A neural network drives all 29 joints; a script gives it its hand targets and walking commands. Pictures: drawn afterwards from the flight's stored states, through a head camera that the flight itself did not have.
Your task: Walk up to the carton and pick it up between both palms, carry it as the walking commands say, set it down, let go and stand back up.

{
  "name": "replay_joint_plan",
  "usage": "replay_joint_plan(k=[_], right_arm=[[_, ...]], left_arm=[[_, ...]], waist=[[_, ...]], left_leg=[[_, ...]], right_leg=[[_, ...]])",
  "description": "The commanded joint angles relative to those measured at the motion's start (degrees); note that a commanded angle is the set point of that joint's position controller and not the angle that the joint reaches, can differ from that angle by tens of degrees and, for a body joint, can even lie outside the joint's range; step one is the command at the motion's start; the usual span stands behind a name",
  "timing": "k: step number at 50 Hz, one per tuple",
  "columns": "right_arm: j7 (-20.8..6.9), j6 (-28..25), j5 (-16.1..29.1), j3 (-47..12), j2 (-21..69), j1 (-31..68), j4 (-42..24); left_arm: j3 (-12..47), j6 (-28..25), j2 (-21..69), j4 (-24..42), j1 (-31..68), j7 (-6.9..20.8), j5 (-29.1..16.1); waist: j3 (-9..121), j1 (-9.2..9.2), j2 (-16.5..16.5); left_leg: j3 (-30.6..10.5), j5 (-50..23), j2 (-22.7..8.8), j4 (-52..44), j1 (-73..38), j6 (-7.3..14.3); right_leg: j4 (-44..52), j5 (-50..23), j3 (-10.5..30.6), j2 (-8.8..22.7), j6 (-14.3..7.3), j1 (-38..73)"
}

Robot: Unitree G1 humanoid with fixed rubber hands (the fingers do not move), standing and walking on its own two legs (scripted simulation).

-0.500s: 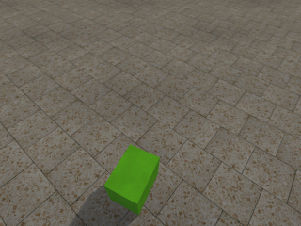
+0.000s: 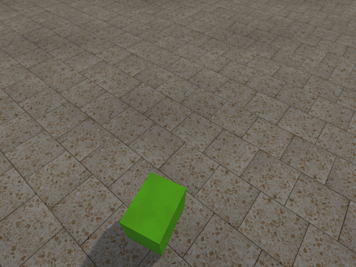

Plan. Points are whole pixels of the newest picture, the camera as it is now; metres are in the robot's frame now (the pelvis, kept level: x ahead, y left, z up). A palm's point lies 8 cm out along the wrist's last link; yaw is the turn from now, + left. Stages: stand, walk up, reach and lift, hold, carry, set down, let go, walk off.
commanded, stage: walk up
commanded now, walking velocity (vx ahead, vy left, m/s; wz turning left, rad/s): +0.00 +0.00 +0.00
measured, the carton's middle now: (156, 213) +0.46 +0.10 -0.65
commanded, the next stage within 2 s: none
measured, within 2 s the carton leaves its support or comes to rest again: neither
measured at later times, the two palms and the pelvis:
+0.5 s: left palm out of the picture +0.03 +0.47 -0.12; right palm out of the picture +0.09 -0.14 -0.15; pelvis +0.02 +0.15 -0.02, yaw -14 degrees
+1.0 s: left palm (9, 232) +0.23 +0.44 -0.12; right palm out of the picture -0.07 +0.05 -0.15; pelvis +0.05 +0.24 +0.00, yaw -22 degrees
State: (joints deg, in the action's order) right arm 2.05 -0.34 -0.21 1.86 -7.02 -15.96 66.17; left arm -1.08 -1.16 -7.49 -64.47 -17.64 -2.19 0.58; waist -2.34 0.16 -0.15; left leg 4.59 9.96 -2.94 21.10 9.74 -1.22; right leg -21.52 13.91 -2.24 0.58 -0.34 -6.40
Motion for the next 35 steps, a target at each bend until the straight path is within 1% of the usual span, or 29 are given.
replay_joint_plan(k=[1,4,5,6,7,8,9,10,11,12,14,16,18,19,20,21,22,23,24,25,26,27,28,29,30,31,32,33,35], right_arm=[[0.17,-0.18,-0.02,0.55,-4.03,-3.84,-0.68],[0.22,-0.17,-0.04,0.55,-4.05,-3.91,-0.85],[0.27,-0.13,-3.57,2.11,-8.35,-7.27,1.93],[-0.36,2.42,-4.18,4.01,-12.73,1.03,-3.93],[-0.87,4.07,-5.00,2.89,-10.23,2.11,-6.86],[-1.25,4.43,-4.29,2.01,-8.30,-0.74,-7.93],[-1.71,4.06,-3.99,1.96,-7.45,-0.66,-9.19],[-2.11,3.86,-4.00,2.53,-8.85,1.00,-10.57],[-2.71,4.08,-4.04,2.77,-9.70,1.65,-11.21],[-3.27,4.48,-3.98,2.55,-9.55,2.77,-12.09],[-3.86,5.12,-3.62,2.11,-9.36,5.49,-14.25],[-4.15,5.49,-2.97,1.66,-9.57,7.68,-16.04],[-4.44,5.51,-2.21,1.27,-10.07,9.78,-17.78],[-4.57,5.45,-1.83,1.10,-10.36,10.45,-18.59],[-4.71,5.37,-1.47,0.92,-10.66,10.28,-19.16],[-4.77,5.27,-1.11,0.86,-11.11,8.45,-19.17],[-4.72,5.21,-0.67,0.96,-11.91,4.82,-18.63],[-4.54,5.12,-0.58,1.14,-12.81,0.39,-17.67],[-4.06,4.93,-1.03,1.55,-14.30,-3.27,-16.36],[-3.40,4.52,-1.66,2.45,-16.79,-3.32,-15.22],[-3.61,4.06,-1.47,3.42,-23.29,-1.25,-18.35],[-3.56,3.42,-0.95,3.05,-21.24,-1.94,-17.39],[-2.57,3.02,-0.72,3.22,-21.22,0.97,-18.04],[-2.15,2.95,-0.82,2.83,-18.86,4.24,-18.29],[-1.71,2.61,-1.15,2.45,-16.74,6.45,-18.59],[-1.60,2.25,-1.40,2.09,-15.02,6.86,-18.10],[-1.21,1.99,-1.61,2.32,-14.41,6.10,-16.99],[-1.01,1.91,-1.83,2.37,-14.23,4.92,-15.54],[-0.49,1.81,-1.95,2.35,-13.74,1.06,-12.63]], left_arm=[[-0.64,-0.24,-4.23,0.61,-4.38,-0.12,-0.05],[-0.66,-0.27,-4.27,0.74,-4.42,-0.12,-0.09],[-3.27,0.52,-8.93,-2.16,-6.18,-0.55,1.19],[-4.97,1.69,-18.33,-1.88,-15.66,-2.86,1.98],[-5.91,2.55,-20.33,-1.60,-18.76,-4.33,1.80],[-5.09,2.81,-17.91,0.82,-15.16,-4.88,1.42],[-4.65,2.69,-15.20,2.37,-10.11,-4.50,1.56],[-4.53,2.44,-14.23,3.10,-7.12,-3.76,1.84],[-4.37,2.39,-13.85,3.84,-6.65,-3.21,2.15],[-4.56,2.37,-14.04,4.27,-7.32,-2.90,2.46],[-5.09,2.26,-15.19,4.86,-9.18,-2.66,2.82],[-5.84,2.25,-17.17,5.89,-10.07,-2.58,3.07],[-6.69,2.36,-19.27,7.54,-9.92,-2.40,3.20],[-7.14,2.43,-20.32,8.49,-9.77,-2.31,3.24],[-7.60,2.49,-21.40,9.60,-9.31,-2.18,3.23],[-8.01,2.60,-22.34,10.93,-7.94,-1.99,3.15],[-8.24,2.70,-22.93,12.59,-5.51,-1.81,2.95],[-8.12,2.83,-22.88,13.78,-3.71,-1.73,2.45],[-7.09,3.00,-20.27,14.16,-4.77,-1.85,2.24],[-5.22,3.31,-14.65,13.78,-8.01,-1.87,2.98],[-4.31,4.04,-11.80,16.04,-7.81,-2.38,3.08],[-5.10,4.45,-12.37,14.83,-5.94,-2.29,2.92],[-4.90,4.43,-12.49,14.40,-4.92,-2.04,2.09],[-4.96,4.52,-13.61,13.61,-1.85,-1.53,1.52],[-5.21,4.72,-14.37,13.00,-0.01,-0.80,1.54],[-5.25,4.95,-13.92,11.76,-1.10,-0.14,1.70],[-4.83,4.93,-12.96,11.39,0.36,0.20,1.78],[-4.37,4.83,-12.36,10.95,1.80,0.37,1.86],[-3.03,4.59,-10.92,11.12,5.71,0.15,1.58]], waist=[[-1.90,0.00,-0.09],[-1.76,0.00,-0.07],[-2.58,1.59,1.04],[-4.48,-4.22,6.14],[-3.22,-5.78,3.13],[-2.91,-4.12,1.23],[-2.75,-2.65,-3.71],[-2.44,-2.03,-7.62],[-2.08,-2.07,-10.25],[-1.94,-2.52,-11.37],[-1.19,-3.44,-12.56],[-0.41,-4.31,-15.01],[-0.04,-4.89,-17.64],[0.12,-5.06,-18.46],[0.58,-4.96,-19.03],[1.72,-4.11,-19.47],[3.46,-2.45,-19.77],[5.92,-0.27,-18.61],[8.56,1.39,-11.39],[9.17,1.91,5.17],[11.01,2.40,18.62],[9.81,1.67,13.86],[12.65,2.17,18.65],[8.39,1.00,16.05],[5.79,-0.47,13.88],[5.28,-1.27,12.12],[3.61,-1.22,12.26],[2.26,-0.97,12.12],[0.66,0.19,11.98]], left_leg=[[-4.46,-5.85,-4.48,-2.62,-2.83,1.51],[-4.36,-6.35,-4.52,-2.50,-3.01,1.50],[0.23,-4.27,-4.01,4.48,-1.23,0.91],[2.71,14.57,2.03,21.73,19.30,-3.21],[-5.40,18.05,-0.68,37.92,30.82,-5.08],[-8.33,14.56,-3.15,44.81,31.99,-5.74],[-8.07,10.35,-3.72,45.64,30.13,-6.01],[-7.96,7.14,-3.82,45.57,28.05,-5.90],[-6.95,5.25,-2.84,46.39,27.11,-5.64],[-6.15,4.95,-2.11,45.79,26.98,-5.35],[-5.47,5.77,-1.27,42.12,26.83,-5.11],[-5.14,7.17,-0.51,37.06,25.04,-4.86],[-4.70,8.31,0.14,30.96,22.19,-4.25],[-4.55,9.03,0.29,27.53,20.08,-3.98],[-4.41,9.77,0.39,23.99,16.92,-3.82],[-4.12,10.39,0.66,20.12,12.04,-3.72],[-3.73,10.59,0.72,15.32,4.95,-3.43],[-2.49,7.52,1.02,8.31,-2.65,-3.08],[-2.62,3.91,0.34,2.09,-9.56,-2.30],[-5.15,-3.31,-4.85,-3.43,-14.50,-1.85],[-17.22,-15.60,-18.72,-3.79,-11.34,3.85],[-11.41,-32.97,-16.78,1.03,-7.43,4.12],[-13.50,-30.01,-19.15,0.25,-5.61,9.76],[-10.10,-22.93,-15.17,-1.15,-0.62,9.66],[-7.53,-20.31,-11.98,-1.22,0.98,8.39],[-5.04,-16.46,-9.93,-1.70,1.97,7.13],[-4.89,-14.83,-9.36,-2.35,1.69,6.60],[-5.65,-13.78,-9.13,-2.79,0.41,6.81],[-8.05,-14.85,-11.02,-3.33,-2.27,9.78]], right_leg=[[4.71,-7.68,4.58,5.93,-1.39,-5.40],[4.49,-8.45,4.55,5.98,-1.42,-5.29],[2.47,-11.37,5.60,7.03,-2.15,-5.76],[5.43,-18.72,30.88,23.44,-9.04,1.34],[5.57,-24.30,38.93,31.00,-11.74,4.01],[4.54,-22.32,34.01,29.23,-11.25,1.53],[5.53,-14.01,28.29,24.10,-9.15,-2.48],[5.78,-9.53,25.16,20.26,-7.29,-5.40],[5.63,-9.22,22.70,17.62,-6.12,-6.76],[5.37,-11.58,21.52,16.64,-5.80,-6.96],[4.11,-17.26,20.65,16.13,-5.88,-6.11],[3.28,-19.52,20.70,15.99,-6.04,-6.18],[2.39,-20.44,20.76,16.05,-6.12,-7.07],[2.02,-20.86,21.06,16.25,-6.18,-7.86],[1.62,-21.48,21.10,16.19,-6.04,-8.90],[0.99,-22.97,20.58,15.66,-5.47,-10.69],[0.01,-24.76,19.46,14.88,-4.51,-13.98],[-2.35,-24.40,17.93,13.66,-3.20,-16.51],[-7.95,-19.35,15.05,10.71,-1.36,-18.82],[-21.14,15.05,11.58,5.32,0.30,-26.54],[-34.86,27.19,4.50,0.38,2.59,-32.57],[-44.72,25.64,4.42,3.33,3.24,-30.10],[-50.73,22.66,3.08,3.31,3.14,-29.65],[-52.87,19.05,3.06,3.71,3.01,-28.92],[-52.36,15.11,2.86,3.54,2.11,-27.32],[-50.77,11.83,1.46,3.46,1.83,-23.79],[-45.62,11.27,0.76,3.09,1.28,-22.45],[-40.53,11.83,0.35,2.52,0.87,-21.83],[-30.63,14.74,-0.15,1.63,0.38,-20.72]])
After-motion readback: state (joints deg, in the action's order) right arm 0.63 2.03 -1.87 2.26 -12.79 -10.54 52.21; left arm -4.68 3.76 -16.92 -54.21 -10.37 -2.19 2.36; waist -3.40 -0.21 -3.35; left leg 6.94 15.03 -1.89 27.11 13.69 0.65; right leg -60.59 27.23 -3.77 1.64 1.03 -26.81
